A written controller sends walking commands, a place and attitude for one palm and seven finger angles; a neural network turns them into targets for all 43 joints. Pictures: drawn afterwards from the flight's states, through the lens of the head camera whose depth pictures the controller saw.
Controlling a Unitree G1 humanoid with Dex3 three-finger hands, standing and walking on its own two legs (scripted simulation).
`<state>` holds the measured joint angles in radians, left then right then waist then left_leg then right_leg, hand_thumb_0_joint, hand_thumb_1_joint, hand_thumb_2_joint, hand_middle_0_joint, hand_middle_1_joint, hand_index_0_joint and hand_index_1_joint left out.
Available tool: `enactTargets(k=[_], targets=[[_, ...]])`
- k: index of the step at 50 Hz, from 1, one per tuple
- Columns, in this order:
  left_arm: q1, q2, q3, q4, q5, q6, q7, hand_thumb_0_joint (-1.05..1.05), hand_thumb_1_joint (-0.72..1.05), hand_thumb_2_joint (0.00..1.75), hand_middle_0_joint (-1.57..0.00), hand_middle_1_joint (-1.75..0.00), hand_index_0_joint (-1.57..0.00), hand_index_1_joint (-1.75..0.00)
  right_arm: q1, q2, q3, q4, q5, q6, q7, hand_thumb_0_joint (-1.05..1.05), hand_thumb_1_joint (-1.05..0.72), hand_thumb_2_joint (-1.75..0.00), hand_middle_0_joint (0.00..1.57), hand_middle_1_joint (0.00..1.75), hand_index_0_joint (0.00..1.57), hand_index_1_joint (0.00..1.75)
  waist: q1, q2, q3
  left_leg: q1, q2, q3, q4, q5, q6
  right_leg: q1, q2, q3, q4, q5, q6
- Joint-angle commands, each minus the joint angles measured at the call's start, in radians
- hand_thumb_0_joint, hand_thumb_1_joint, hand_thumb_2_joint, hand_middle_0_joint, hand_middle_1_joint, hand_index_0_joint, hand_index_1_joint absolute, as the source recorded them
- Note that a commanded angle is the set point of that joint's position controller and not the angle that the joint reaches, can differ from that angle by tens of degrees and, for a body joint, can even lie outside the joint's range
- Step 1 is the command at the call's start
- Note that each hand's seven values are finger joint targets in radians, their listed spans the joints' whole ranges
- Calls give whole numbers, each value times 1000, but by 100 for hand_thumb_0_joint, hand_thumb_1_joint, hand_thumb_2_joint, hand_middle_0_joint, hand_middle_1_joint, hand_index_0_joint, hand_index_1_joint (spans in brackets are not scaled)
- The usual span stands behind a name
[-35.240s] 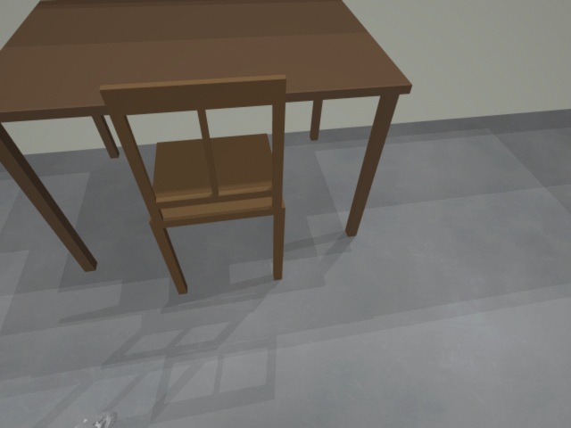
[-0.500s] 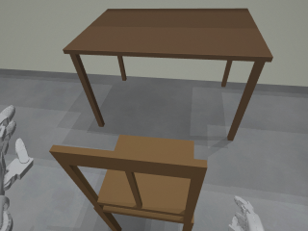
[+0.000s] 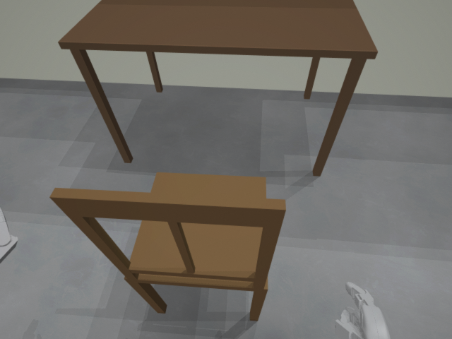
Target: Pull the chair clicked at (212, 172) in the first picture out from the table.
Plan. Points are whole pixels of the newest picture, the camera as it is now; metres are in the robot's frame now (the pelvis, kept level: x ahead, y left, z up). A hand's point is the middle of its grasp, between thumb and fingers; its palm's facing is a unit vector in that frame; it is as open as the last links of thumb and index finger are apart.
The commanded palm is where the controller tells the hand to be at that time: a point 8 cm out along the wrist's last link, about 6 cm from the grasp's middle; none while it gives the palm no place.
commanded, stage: step back with the hand held close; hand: left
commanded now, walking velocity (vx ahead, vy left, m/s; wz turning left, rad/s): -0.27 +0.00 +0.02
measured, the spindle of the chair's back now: (183, 248) +0.31 +0.12 -0.10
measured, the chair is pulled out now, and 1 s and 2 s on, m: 0.61 0.61 0.61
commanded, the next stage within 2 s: stop stepping back and stand still in 0.88 s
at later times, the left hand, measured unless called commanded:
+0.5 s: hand out of the picture +0.11 +0.28 +0.18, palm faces +0.54 -0.66 -0.52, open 7.4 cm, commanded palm +0.04 +0.31 +0.18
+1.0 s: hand out of the picture +0.05 +0.25 +0.19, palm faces +0.46 -0.73 -0.50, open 7.4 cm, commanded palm -0.04 +0.30 +0.18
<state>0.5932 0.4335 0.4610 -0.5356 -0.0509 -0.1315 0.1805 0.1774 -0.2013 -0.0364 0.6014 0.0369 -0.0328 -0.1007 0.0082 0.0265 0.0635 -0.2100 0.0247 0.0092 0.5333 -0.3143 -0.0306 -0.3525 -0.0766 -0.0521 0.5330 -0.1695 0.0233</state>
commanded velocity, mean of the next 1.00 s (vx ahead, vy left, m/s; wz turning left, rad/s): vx -0.34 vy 0.00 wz -0.04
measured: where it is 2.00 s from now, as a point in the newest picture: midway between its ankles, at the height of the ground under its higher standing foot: outside the picture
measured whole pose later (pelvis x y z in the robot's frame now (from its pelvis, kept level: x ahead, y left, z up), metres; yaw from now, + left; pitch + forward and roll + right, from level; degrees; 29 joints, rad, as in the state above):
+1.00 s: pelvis -0.16 +0.00 -0.02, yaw +3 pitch +0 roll -5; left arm 0.45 0.43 0.48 -0.56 -0.05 -0.29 0.13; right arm 0.16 -0.20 -0.03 0.67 0.00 -0.20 -0.03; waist 0.01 0.11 0.10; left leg -0.61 0.14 -0.03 0.86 -0.33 -0.03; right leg -0.18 0.03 -0.08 0.59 -0.42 0.02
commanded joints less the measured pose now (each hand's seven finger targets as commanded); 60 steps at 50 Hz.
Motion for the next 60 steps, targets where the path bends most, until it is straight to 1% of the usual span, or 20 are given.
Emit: enactTargets(k=[1, 7, 12, 19, 22, 26, 29, 31, 33, 34, 38, 45, 47, 48, 49, 51, 53, 55, 58, 60], targets=[[-61, 120, 75, -94, 9, -27, 28, 0, 90, 90, -20, -30, -20, -30, -57, -119, -39, -150, -11, -53, -11, 0, -90, -90, 20, 30, 20, 30, -7, -59, -133, -147, 48, -19, -35, 0, 34, 133, -100, 136, -107, 129, -50], [-154, 170, 76, -129, 26, -24, 37, 0, 90, 90, -20, -30, -20, -30, -60, -126, -9, -163, -19, -60, -8, 0, -90, -90, 20, 30, 20, 30, 0, -170, -92, -98, 19, -23, 19, -171, 62, -85, -129, 156, -277, -447, -57], [-131, 182, 116, -226, 35, -62, 48, 0, 90, 90, -20, -30, -20, -30, -60, -146, -10, -195, -14, -89, -10, 0, -90, -90, 20, 30, 20, 30, 9, 126, -102, -398, 119, -139, -221, -291, 105, 216, -7, 65, -6, -249, -8], [-40, 162, 149, -168, 40, -82, 39, 0, 90, 90, -20, -30, -20, -30, -34, -150, -33, -188, -8, -114, 5, 0, -90, -90, 20, 30, 20, 30, 5, 173, -78, -574, 132, -110, -175, -401, 113, 289, 8, 73, 100, -175, -8], [-90, 160, 139, -153, 40, -95, 32, 0, 90, 90, -20, -30, -20, -30, -16, -152, -42, -174, -11, -132, 10, 0, -90, -90, 20, 30, 20, 30, 0, 46, -50, -535, 97, -83, -65, -409, 97, 164, -18, 158, 31, -237, -29], [-151, 200, 141, -166, 31, -94, 37, 0, 90, 90, -20, -30, -20, -30, -8, -124, -31, -129, -33, -134, 20, 0, -90, -90, 20, 30, 20, 30, -2, -209, -88, -169, -9, 12, 272, -280, 45, -192, -166, 329, -311, -500, -104], [-158, 190, 125, -179, 28, -103, 36, 0, 90, 90, -20, -30, -20, -30, -4, -119, -11, -107, -39, -126, 26, 0, -90, -90, 20, 30, 20, 30, -12, -236, -148, -30, -8, 16, 238, -217, 47, -228, -167, 252, -304, -481, -96], [-163, 197, 135, -220, 24, -128, 28, 0, 90, 90, -20, -30, -20, -30, -3, -136, -9, -116, -37, -127, 20, 0, -90, -90, 20, 30, 20, 30, -18, -133, -144, -41, 37, -49, 69, -260, 72, -229, -94, 166, -178, -484, -50], [-151, 200, 168, -257, 24, -145, 34, 0, 90, 90, -20, -30, -20, -30, -56, -170, -19, -124, -37, -148, 7, 0, -90, -90, 20, 30, 20, 30, -20, 273, -111, -352, 273, -311, -267, -443, 187, -55, 75, 41, 363, -361, 6], [-188, 174, 161, -299, 24, -149, 34, 0, 90, 90, -20, -30, -20, -30, -57, -140, -28, -130, -39, -172, 3, 0, -90, -90, 20, 30, 20, 30, -32, 354, -132, -499, 386, -414, -364, -400, 243, 48, 116, 53, 717, -315, 23], [-68, 141, 131, -227, -16, -148, 12, 0, 90, 90, -20, -30, -20, -30, -53, -153, -80, -113, -5, -185, 49, 0, -90, -90, 20, 30, 20, 30, -12, 186, -167, -236, 290, -83, -147, -64, 150, -117, 104, 66, 757, -331, 5], [-156, 198, 182, -232, -16, -193, -17, 0, 90, 90, -20, -30, -20, -30, -33, -125, -32, -74, -46, -211, 46, 0, -90, -90, 20, 30, 20, 30, 2, 212, -156, -167, 264, -162, -19, -83, 99, 127, 46, 13, -85, -133, -29], [-177, 230, 192, -227, -7, -225, -31, 0, 90, 90, -20, -30, -20, -30, -19, -102, -33, -67, -38, -229, 54, 0, -90, -90, 20, 30, 20, 30, 5, 27, -170, -103, 141, -20, 248, -64, 38, 85, -21, 22, -260, 27, -62], [-143, 260, 194, -208, 3, -235, -33, 0, 90, 90, -20, -30, -20, -30, 17, -78, -35, -58, -37, -223, 62, 0, -90, -90, 20, 30, 20, 30, 0, -179, -212, -117, 32, 55, 487, -104, -1, 100, -134, 108, -311, 235, -124], [-145, 255, 152, -187, -4, -232, -40, 0, 90, 90, -20, -30, -20, -30, -19, -134, -70, -93, -14, -216, 60, 0, -90, -90, 20, 30, 20, 30, 11, -485, -171, -327, -103, 22, 755, -281, -22, 96, -285, 446, -262, 574, -221], [-10, 195, 181, -125, -14, -191, -46, 0, 90, 90, -20, -30, -20, -30, -57, -95, -53, -135, 12, -174, 59, 0, -90, -90, 20, 30, 20, 30, -6, -346, -99, -382, 25, -143, 788, -233, 11, 120, -297, 312, -115, 621, -268], [38, 188, 194, -79, -5, -164, -27, 0, 90, 90, -20, -30, -20, -30, -110, -49, 22, -161, -3, -115, 51, 0, -90, -90, 20, 30, 20, 30, -28, -81, -134, -298, 19, -48, 340, -181, 34, 214, -179, 126, -13, 591, -152], [4, 199, 201, -117, -8, -185, -3, 0, 90, 90, -20, -30, -20, -30, -74, -82, 12, -158, -5, -123, 31, 0, -90, -90, 20, 30, 20, 30, -57, -31, -186, -143, -46, 57, -114, 103, 32, 265, -76, 48, 152, 634, -89], [-47, 198, 148, -282, -8, -206, 12, 0, 90, 90, -20, -30, -20, -30, -19, -125, -47, -146, -14, -168, 37, 0, -90, -90, 20, 30, 20, 30, -29, 84, -214, 251, 190, -122, -167, 679, 103, -9, 14, 37, 264, -147, -38], [21, 208, 153, -277, 4, -190, 9, 0, 90, 90, -20, -30, -20, -30, -23, -121, -46, -133, -37, -177, 40, 0, -90, -90, 20, 30, 20, 30, -22, 246, -213, 231, 250, -270, -116, 736, 173, -97, 46, 58, 300, -390, -19]])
